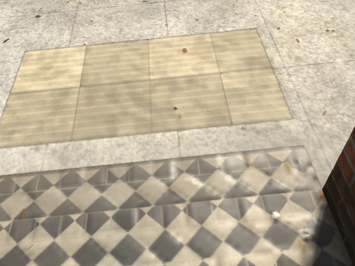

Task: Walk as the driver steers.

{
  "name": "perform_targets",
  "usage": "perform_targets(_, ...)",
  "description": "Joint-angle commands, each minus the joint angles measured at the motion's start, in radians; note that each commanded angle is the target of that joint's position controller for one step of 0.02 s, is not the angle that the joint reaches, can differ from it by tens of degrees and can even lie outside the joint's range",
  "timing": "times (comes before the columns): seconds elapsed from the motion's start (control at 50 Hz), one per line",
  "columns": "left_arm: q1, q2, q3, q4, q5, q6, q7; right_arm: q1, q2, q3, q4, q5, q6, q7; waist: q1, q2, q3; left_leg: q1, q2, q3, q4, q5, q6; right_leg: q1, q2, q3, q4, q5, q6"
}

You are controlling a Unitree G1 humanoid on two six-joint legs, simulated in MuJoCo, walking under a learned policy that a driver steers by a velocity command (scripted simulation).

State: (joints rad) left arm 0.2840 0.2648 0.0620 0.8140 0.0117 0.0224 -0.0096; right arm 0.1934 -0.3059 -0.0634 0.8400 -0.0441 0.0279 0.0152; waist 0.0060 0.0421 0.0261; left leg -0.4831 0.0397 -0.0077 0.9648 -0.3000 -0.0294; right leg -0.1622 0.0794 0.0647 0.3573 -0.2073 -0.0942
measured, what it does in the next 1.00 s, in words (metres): walks ahead: left foot, then right foot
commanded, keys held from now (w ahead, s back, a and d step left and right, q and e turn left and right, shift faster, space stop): w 0.32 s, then w+q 0.68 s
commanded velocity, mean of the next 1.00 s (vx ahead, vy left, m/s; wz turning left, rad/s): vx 0.44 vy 0.00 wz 0.14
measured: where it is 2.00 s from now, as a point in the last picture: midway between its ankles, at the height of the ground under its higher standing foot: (140, 163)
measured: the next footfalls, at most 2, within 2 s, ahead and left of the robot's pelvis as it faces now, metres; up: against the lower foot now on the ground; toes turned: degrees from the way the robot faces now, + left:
left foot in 0.30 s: +0.21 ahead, +0.12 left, +0.00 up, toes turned -4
right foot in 0.78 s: +0.52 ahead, -0.06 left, +0.00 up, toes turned +7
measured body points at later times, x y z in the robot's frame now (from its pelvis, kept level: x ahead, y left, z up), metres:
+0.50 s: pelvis +0.19 +0.05 +0.00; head +0.21 +0.07 +0.45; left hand +0.31 +0.31 -0.13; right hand +0.21 -0.22 -0.12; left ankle +0.17 +0.12 -0.75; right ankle +0.18 -0.09 -0.68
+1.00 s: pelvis +0.46 +0.01 +0.00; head +0.49 +0.01 +0.45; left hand +0.48 +0.30 -0.12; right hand +0.61 -0.24 -0.14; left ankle +0.43 +0.14 -0.67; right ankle +0.48 -0.07 -0.75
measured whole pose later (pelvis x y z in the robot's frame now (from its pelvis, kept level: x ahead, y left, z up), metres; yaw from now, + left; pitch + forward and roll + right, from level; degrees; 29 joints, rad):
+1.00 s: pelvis +0.46 +0.01 +0.00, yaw +14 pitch +0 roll -1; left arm 0.26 0.24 0.03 0.84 0.02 -0.10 0.02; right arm 0.25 -0.30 -0.08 0.85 -0.03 -0.01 0.04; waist 0.00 0.05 0.04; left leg -0.54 0.03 -0.03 1.09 -0.26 0.05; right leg -0.18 0.02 -0.14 0.35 -0.19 -0.06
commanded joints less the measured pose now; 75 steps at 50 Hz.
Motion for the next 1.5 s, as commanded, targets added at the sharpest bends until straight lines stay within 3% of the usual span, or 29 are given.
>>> perform_targets(0.02,0.044,0.163,0.040,-0.036,0.001,-0.036,0.004,-0.074,-0.067,-0.015,-0.072,0.001,-0.026,0.006,0.025,-0.135,0.007,-0.195,0.003,-0.013,-0.069,0.051,-0.014,0.144,-0.238,0.322,-0.206,-0.201,-0.151)
perform_targets(0.2,0.124,0.168,0.040,0.006,0.016,-0.072,-0.004,-0.182,-0.054,-0.001,-0.109,0.011,-0.067,0.022,0.073,-0.144,0.048,-0.038,-0.009,0.024,-0.349,0.062,0.017,0.060,-0.260,0.312,-0.176,-0.119,-0.145)
perform_targets(0.28,0.068,0.168,0.037,0.004,0.007,-0.084,-0.002,0.009,-0.065,-0.010,-0.063,0.013,-0.092,0.005,-0.047,-0.102,0.015,0.324,-0.056,0.049,-0.522,0.078,0.066,-0.077,-0.225,0.271,-0.021,0.113,-0.089)
perform_targets(0.3,0.058,0.131,0.025,-0.002,0.007,-0.093,-0.004,0.137,-0.111,-0.026,-0.028,0.006,-0.105,-0.010,-0.106,-0.023,-0.055,0.511,0.009,-0.037,-0.575,0.030,0.090,-0.152,-0.152,0.198,0.178,0.174,-0.056)
perform_targets(0.32,0.052,0.049,0.003,-0.043,-0.013,-0.103,-0.010,0.271,-0.224,-0.051,-0.019,-0.014,-0.112,-0.022,-0.146,0.190,-0.159,0.707,0.263,-0.424,-0.711,-0.275,0.179,-0.353,-0.016,0.047,0.518,-0.008,0.003)
perform_targets(0.34,0.073,0.099,0.014,-0.041,0.005,-0.099,-0.005,0.292,-0.249,-0.060,0.016,0.003,-0.103,-0.014,-0.110,0.220,-0.130,0.676,0.354,-0.726,-0.814,-0.399,0.244,-0.518,0.056,0.024,0.692,-0.301,0.008)
perform_targets(0.36,0.071,0.127,0.020,-0.024,0.025,-0.094,-0.006,0.204,-0.168,-0.042,-0.005,0.017,-0.098,-0.004,-0.057,0.081,-0.020,0.583,0.328,-0.645,-0.794,-0.419,0.257,-0.560,-0.028,0.057,0.786,-0.233,-0.007)
perform_targets(0.38,0.039,0.118,0.016,-0.018,0.029,-0.097,-0.019,0.129,-0.103,-0.026,-0.025,0.024,-0.101,0.004,-0.031,0.017,0.029,0.500,0.274,-0.531,-0.790,-0.313,0.252,-0.548,-0.081,0.034,0.784,-0.141,-0.006)
perform_targets(0.42,0.005,0.094,0.009,-0.023,0.041,-0.092,-0.026,0.099,-0.039,-0.002,-0.026,0.030,-0.107,0.004,-0.003,0.022,0.046,0.431,0.180,-0.380,-0.814,-0.063,0.222,-0.501,-0.136,-0.002,0.704,-0.061,0.020)
perform_targets(0.5,-0.068,0.068,-0.007,-0.049,0.046,-0.075,-0.033,0.197,-0.065,-0.009,0.031,0.047,-0.123,-0.004,-0.006,0.035,0.021,0.439,0.125,-0.266,-0.800,0.346,0.254,-0.511,-0.137,-0.061,0.643,-0.001,0.094)
perform_targets(0.66,-0.362,0.045,-0.038,-0.155,0.017,-0.077,-0.027,0.304,-0.081,-0.018,0.073,0.037,-0.105,-0.018,-0.076,0.047,0.033,0.439,0.094,-0.245,-0.731,0.570,0.228,-0.423,-0.084,-0.097,0.282,0.153,0.122)
perform_targets(0.74,-0.210,0.103,-0.017,-0.120,0.011,-0.093,-0.004,0.239,-0.111,-0.030,0.052,0.033,-0.100,-0.024,0.013,0.050,-0.031,0.419,0.098,-0.278,-0.564,0.736,0.171,-0.138,-0.044,-0.076,0.167,0.081,0.067)
perform_targets(0.76,-0.077,0.131,-0.004,-0.079,0.015,-0.103,0.008,0.224,-0.112,-0.030,0.047,0.038,-0.103,-0.018,0.075,0.007,-0.102,0.377,0.049,-0.242,-0.395,0.737,0.150,0.044,-0.052,-0.071,0.108,0.100,0.042)
perform_targets(0.78,0.069,0.196,0.014,-0.066,0.039,-0.114,0.026,0.221,-0.074,-0.022,0.019,0.047,-0.107,-0.011,0.128,-0.073,-0.223,0.244,-0.013,-0.202,-0.147,0.505,0.132,0.268,-0.228,0.100,0.076,-0.064,0.000)
perform_targets(0.8,0.111,0.280,0.033,-0.073,0.063,-0.106,0.032,0.330,0.049,0.001,-0.010,0.077,-0.102,-0.015,0.078,-0.290,-0.353,-0.040,-0.150,-0.096,0.148,-0.184,0.106,0.511,-0.522,0.514,0.010,-0.181,-0.087)
perform_targets(0.82,0.065,0.232,0.031,-0.074,0.039,-0.089,0.028,0.334,-0.048,-0.015,0.001,0.049,-0.088,-0.022,0.056,-0.248,-0.323,-0.137,-0.108,-0.087,0.272,-0.223,0.118,0.412,-0.532,0.694,-0.081,-0.323,-0.126)
perform_targets(0.86,-0.065,0.088,-0.003,-0.088,0.026,-0.092,0.020,0.216,-0.048,-0.020,-0.001,0.029,-0.076,-0.007,0.020,-0.091,-0.070,-0.139,-0.019,-0.079,0.253,-0.055,0.114,0.150,-0.426,0.386,-0.126,-0.233,-0.085)
perform_targets(0.92,-0.055,0.050,-0.019,-0.046,0.013,-0.118,0.028,0.190,-0.028,-0.023,-0.001,0.010,-0.046,0.014,-0.011,-0.146,-0.011,-0.082,0.012,-0.061,0.184,0.015,0.088,0.034,-0.330,0.122,-0.169,0.044,-0.040)
perform_targets(1.1,0.029,0.067,-0.007,0.038,-0.003,-0.151,0.026,-0.080,0.023,0.006,-0.107,-0.002,-0.037,0.057,0.004,-0.101,0.038,-0.154,0.030,0.022,-0.141,0.304,0.054,0.047,-0.321,-0.156,-0.208,0.250,-0.055)
perform_targets(1.2,0.113,0.117,0.004,0.096,0.003,-0.139,0.024,-0.209,0.009,0.015,-0.170,-0.010,-0.037,0.069,0.030,-0.097,0.052,-0.096,-0.003,0.118,-0.300,0.214,0.130,0.167,-0.351,-0.238,-0.154,0.432,-0.046)
perform_targets(1.24,0.120,0.139,0.007,0.109,0.005,-0.126,0.028,-0.177,-0.004,0.010,-0.166,-0.015,-0.036,0.060,0.007,-0.122,0.025,-0.026,-0.056,0.158,-0.328,0.106,0.169,0.226,-0.352,-0.283,-0.032,0.733,-0.036)
perform_targets(1.28,0.122,0.163,0.010,0.113,0.002,-0.105,0.032,-0.006,-0.033,-0.008,-0.115,-0.018,-0.049,0.043,-0.075,-0.126,-0.082,0.197,-0.132,0.171,-0.387,0.058,0.219,0.206,-0.348,-0.322,0.262,0.944,-0.025)
perform_targets(1.3,0.121,0.152,0.003,0.096,0.004,-0.101,0.032,0.170,-0.081,-0.032,-0.053,-0.030,-0.057,0.028,-0.150,-0.070,-0.185,0.462,-0.099,0.073,-0.437,0.055,0.260,0.041,-0.330,-0.325,0.513,0.762,0.001)
perform_targets(1.32,0.179,0.039,-0.022,0.031,-0.007,-0.105,0.015,0.223,-0.194,-0.061,-0.048,-0.030,-0.056,0.012,-0.107,0.171,-0.308,0.819,0.227,-0.421,-0.490,0.021,0.374,-0.373,-0.207,-0.320,0.888,-0.029,0.062)
perform_targets(1.34,0.141,0.103,-0.004,0.012,0.003,-0.111,0.011,0.229,-0.206,-0.061,-0.069,0.001,-0.047,0.002,-0.118,0.081,-0.378,0.833,0.357,-0.786,-0.665,0.071,0.428,-0.517,-0.086,-0.121,1.049,-0.331,0.075)
perform_targets(1.36,0.033,0.113,0.001,-0.007,-0.002,-0.113,0.010,0.185,-0.178,-0.053,-0.039,0.012,-0.043,-0.009,-0.113,-0.038,-0.212,0.731,0.308,-0.550,-0.681,0.187,0.385,-0.589,-0.158,-0.052,1.024,-0.199,0.067)
perform_targets(1.4,0.039,0.068,-0.014,0.007,-0.002,-0.118,0.009,0.080,-0.077,-0.024,-0.019,0.019,-0.062,-0.013,-0.026,-0.058,-0.053,0.483,0.211,-0.304,-0.718,0.427,0.306,-0.492,-0.222,-0.045,0.850,-0.097,0.062)
perform_targets(1.44,0.117,0.044,-0.019,0.045,0.021,-0.078,0.003,0.066,-0.030,-0.007,-0.002,0.026,-0.085,-0.011,0.023,-0.022,-0.039,0.380,0.146,-0.176,-0.754,0.498,0.260,-0.372,-0.227,-0.049,0.791,-0.079,0.077)
perform_targets(1.5,0.083,0.040,-0.013,0.048,0.011,-0.051,-0.015,0.115,-0.051,-0.011,0.026,0.036,-0.113,-0.007,0.025,-0.010,-0.008,0.372,0.128,-0.089,-0.802,0.521,0.239,-0.417,-0.211,-0.054,0.766,-0.005,0.073)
